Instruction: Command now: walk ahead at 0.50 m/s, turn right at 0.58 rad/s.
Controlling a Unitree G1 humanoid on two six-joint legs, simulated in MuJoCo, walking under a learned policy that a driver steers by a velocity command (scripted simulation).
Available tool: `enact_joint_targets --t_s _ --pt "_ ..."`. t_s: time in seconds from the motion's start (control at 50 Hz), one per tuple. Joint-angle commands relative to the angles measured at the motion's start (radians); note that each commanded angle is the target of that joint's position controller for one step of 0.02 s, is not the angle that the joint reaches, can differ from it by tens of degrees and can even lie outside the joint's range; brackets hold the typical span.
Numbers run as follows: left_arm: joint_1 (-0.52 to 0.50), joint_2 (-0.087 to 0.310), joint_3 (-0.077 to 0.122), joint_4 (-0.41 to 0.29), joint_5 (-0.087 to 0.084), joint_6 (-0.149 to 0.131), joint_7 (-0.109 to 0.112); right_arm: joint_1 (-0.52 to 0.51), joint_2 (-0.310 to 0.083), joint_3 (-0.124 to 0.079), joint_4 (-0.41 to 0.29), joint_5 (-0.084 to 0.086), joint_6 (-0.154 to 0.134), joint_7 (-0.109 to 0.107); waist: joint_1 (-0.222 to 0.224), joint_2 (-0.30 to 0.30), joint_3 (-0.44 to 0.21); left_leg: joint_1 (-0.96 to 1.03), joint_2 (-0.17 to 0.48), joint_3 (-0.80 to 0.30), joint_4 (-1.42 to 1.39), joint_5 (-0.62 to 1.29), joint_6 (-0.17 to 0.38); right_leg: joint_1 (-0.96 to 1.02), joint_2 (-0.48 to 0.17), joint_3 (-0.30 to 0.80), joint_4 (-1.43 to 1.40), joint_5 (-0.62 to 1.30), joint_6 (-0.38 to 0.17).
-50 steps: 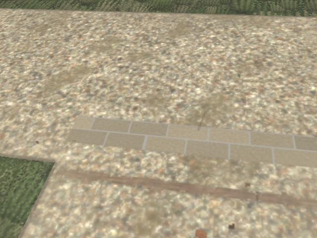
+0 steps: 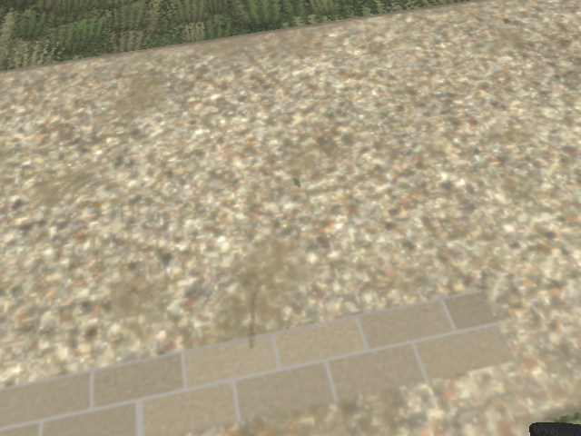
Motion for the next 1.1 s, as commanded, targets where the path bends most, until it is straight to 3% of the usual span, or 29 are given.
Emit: enact_joint_targets --t_s 0.02,0.08,0.16,0.22,0.24,0.26,0.28,0.3,0.32,0.34,0.36,0.42,0.48,0.54,0.6,0.66,0.68,0.7,0.72,0.74,0.76,0.8,0.84,0.92,0.96,0.98,1.0,1.04,1.1 --pt "-0.041 0.167 0.044 -0.07 -0.008 -0.015 0.02 -0.03 -0.043 -0.007 -0.059 -0.005 0.001 0.0 -0.021 -0.074 -0.054 0.067 -0.036 0.036 -0.203 0.196 -0.027 -0.059 -0.202 0.185 -0.133 0.199 -0.149" --pt "0.008 0.176 0.046 -0.051 -0.013 -0.005 0.025 -0.133 -0.04 -0.002 -0.079 0.012 -0.007 0.013 0.027 -0.101 -0.054 0.145 -0.089 0.042 -0.385 0.319 -0.029 -0.061 -0.193 0.206 -0.109 0.091 -0.116" --pt "0.058 0.153 0.039 -0.023 -0.014 0.003 0.028 -0.157 -0.081 -0.016 -0.084 0.021 -0.025 0.035 0.035 -0.127 -0.059 0.157 -0.093 0.013 -0.489 0.272 0.01 0.078 -0.257 0.302 -0.012 0.043 -0.101" --pt "0.037 0.144 0.035 -0.02 -0.003 0.008 0.024 -0.034 -0.108 -0.035 -0.05 0.018 -0.033 0.035 -0.031 -0.164 -0.082 0.294 -0.111 0.07 -0.548 0.179 0.085 0.137 -0.26 0.29 0.105 0.257 -0.067" --pt "0.034 0.108 0.022 -0.028 0.003 0.005 0.021 0.079 -0.141 -0.048 -0.031 0.006 -0.038 0.031 -0.083 -0.136 -0.175 0.474 -0.056 0.018 -0.532 0.193 0.141 0.107 -0.211 0.234 0.278 0.331 -0.036" --pt "0.115 0.063 0.003 -0.039 0.018 -0.001 0.024 0.22 -0.215 -0.065 -0.015 -0.004 -0.038 0.031 -0.094 0.046 -0.335 0.785 0.118 -0.244 -0.5 0.217 0.26 -0.088 -0.115 0.147 0.589 0.106 0.016" --pt "0.208 0.052 -0.005 -0.034 -0.008 -0.013 0.023 0.293 -0.241 -0.077 0.038 0.013 -0.024 0.047 -0.071 0.33 -0.369 0.975 0.258 -0.683 -0.677 -0.079 0.397 -0.414 -0.015 0.053 0.853 -0.39 0.087" --pt "0.118 0.142 0.008 -0.039 -0.016 -0.02 0.021 0.269 -0.152 -0.054 0.023 0.044 -0.021 0.05 -0.102 0.182 -0.254 0.92 0.247 -0.733 -0.735 -0.299 0.366 -0.537 -0.084 0.098 0.928 -0.369 0.083" --pt "-0.017 0.168 0.015 -0.066 -0.013 -0.026 0.02 0.204 -0.112 -0.04 0.009 0.04 -0.011 0.046 -0.117 0.078 -0.131 0.798 0.204 -0.592 -0.741 -0.255 0.326 -0.565 -0.124 0.068 0.921 -0.274 0.081" --pt "-0.088 0.149 0.01 -0.087 0.004 -0.035 0.019 0.175 -0.106 -0.034 -0.001 0.027 -0.003 0.045 -0.109 0.01 -0.069 0.689 0.158 -0.496 -0.753 -0.13 0.314 -0.55 -0.147 0.043 0.883 -0.223 0.082" --pt "-0.106 0.131 0.011 -0.098 0.019 -0.045 0.018 0.156 -0.098 -0.031 -0.003 0.023 0.002 0.042 -0.085 -0.003 -0.043 0.625 0.124 -0.436 -0.763 -0.027 0.308 -0.523 -0.174 0.042 0.806 -0.177 0.088" --pt "-0.087 0.088 0.002 -0.096 0.027 -0.049 0.015 0.148 -0.082 -0.022 0.004 0.02 0.006 0.029 -0.046 0.071 -0.066 0.556 0.058 -0.301 -0.779 0.251 0.299 -0.423 -0.186 0.004 0.633 -0.157 0.123" --pt "-0.136 0.042 -0.019 -0.096 0.032 -0.041 0.018 0.158 -0.128 -0.034 0.029 0.022 0.017 0.011 -0.052 0.063 -0.086 0.478 0.033 -0.154 -0.737 0.632 0.283 -0.313 -0.158 -0.044 0.435 -0.073 0.164" --pt "-0.206 0.045 -0.021 -0.093 0.02 -0.038 0.01 0.217 -0.137 -0.034 0.065 0.03 0.038 -0.002 -0.089 0.069 -0.117 0.468 0.014 -0.108 -0.711 0.654 0.242 -0.219 -0.123 -0.047 0.291 0.144 0.166" --pt "-0.26 0.061 -0.015 -0.103 0.02 -0.037 0.002 0.237 -0.123 -0.026 0.086 0.03 0.052 -0.008 -0.1 0.072 -0.111 0.503 0.032 -0.134 -0.665 0.582 0.222 -0.185 -0.111 -0.024 0.198 0.185 0.139" --pt "-0.207 0.087 0.001 -0.085 0.033 -0.047 0.0 0.2 -0.115 -0.021 0.085 0.03 0.059 -0.011 -0.048 0.067 -0.118 0.517 0.021 -0.161 -0.564 0.509 0.185 -0.06 -0.111 -0.024 0.06 0.249 0.086" --pt "-0.173 0.116 0.008 -0.078 0.043 -0.052 0.006 0.215 -0.094 -0.015 0.083 0.022 0.055 -0.01 -0.039 0.036 -0.144 0.489 -0.023 -0.146 -0.494 0.478 0.152 0.049 -0.159 0.008 0.024 0.426 0.055" --pt "-0.125 0.175 0.017 -0.084 0.057 -0.052 0.013 0.27 -0.054 0.0 0.072 -0.002 0.043 -0.006 -0.057 -0.089 -0.245 0.367 -0.087 -0.112 -0.346 0.24 0.109 0.273 -0.313 0.132 0.113 0.807 -0.025" --pt "-0.089 0.121 0.003 -0.072 0.057 -0.032 0.016 0.386 -0.013 0.019 0.106 0.007 0.042 -0.006 -0.056 -0.233 -0.367 0.256 -0.14 -0.059 -0.159 -0.199 0.048 0.427 -0.469 0.288 0.139 0.93 -0.18" --pt "-0.067 0.048 -0.016 -0.054 0.032 -0.017 0.01 0.36 -0.067 0.01 0.108 0.014 0.057 -0.005 -0.035 -0.228 -0.357 0.208 -0.12 -0.045 -0.058 -0.458 0.009 0.377 -0.501 0.379 0.093 0.789 -0.213" --pt "-0.095 0.043 -0.022 -0.043 0.016 -0.008 0.002 0.302 -0.1 -0.004 0.095 0.02 0.077 -0.008 -0.035 -0.165 -0.276 0.169 -0.098 -0.044 -0.017 -0.468 -0.013 0.295 -0.469 0.379 0.052 0.568 -0.181" --pt "-0.198 0.071 -0.02 -0.049 0.022 0.005 -0.005 0.237 -0.094 -0.013 0.091 0.017 0.122 -0.022 -0.058 -0.12 -0.163 0.186 -0.065 -0.024 -0.044 -0.38 -0.04 0.112 -0.406 0.31 -0.025 0.269 -0.12" --pt "-0.278 0.091 -0.014 -0.052 0.037 0.017 -0.003 0.242 -0.06 -0.007 0.102 0.014 0.142 -0.031 -0.091 -0.17 -0.116 0.312 -0.062 0.011 -0.178 -0.287 -0.046 -0.051 -0.33 0.213 -0.075 0.141 -0.081" --pt "-0.272 0.069 -0.019 -0.019 0.027 0.028 0.01 0.258 -0.019 0.001 0.142 0.004 0.129 -0.023 -0.1 -0.158 -0.152 0.509 -0.087 0.067 -0.45 0.014 -0.018 -0.104 -0.268 0.115 -0.049 -0.004 -0.058" --pt "-0.22 0.04 -0.031 0.014 0.025 0.025 0.008 0.208 -0.044 0.001 0.122 -0.018 0.127 -0.022 -0.084 -0.113 -0.12 0.557 -0.047 0.02 -0.537 0.098 0.018 -0.155 -0.232 0.107 -0.048 -0.237 0.02" --pt "-0.207 0.048 -0.03 0.022 0.034 0.023 0.005 0.182 -0.087 -0.005 0.104 -0.015 0.127 -0.027 -0.059 -0.064 -0.073 0.512 -0.008 -0.012 -0.557 0.044 0.045 -0.17 -0.197 0.085 -0.034 -0.32 0.056" --pt "-0.203 0.056 -0.023 0.021 0.031 0.025 0.007 0.169 -0.121 -0.019 0.125 -0.003 0.125 -0.026 -0.037 0.035 -0.027 0.381 -0.034 -0.001 -0.557 -0.142 0.072 -0.118 -0.151 0.026 -0.015 -0.28 0.082" --pt "-0.22 0.06 -0.021 0.033 0.027 0.024 0.016 0.146 -0.057 -0.003 0.127 -0.008 0.106 -0.025 -0.047 0.035 -0.021 0.33 -0.042 0.001 -0.591 -0.147 0.06 -0.048 -0.15 0.016 0.047 -0.178 0.082" --pt "-0.185 0.047 -0.021 0.066 0.024 0.027 0.023 0.153 -0.047 0.0 0.14 0.0 0.081 -0.024 -0.044 0.032 -0.053 0.371 -0.047 0.007 -0.568 -0.008 0.044 -0.016 -0.143 0.001 0.09 -0.025 0.07"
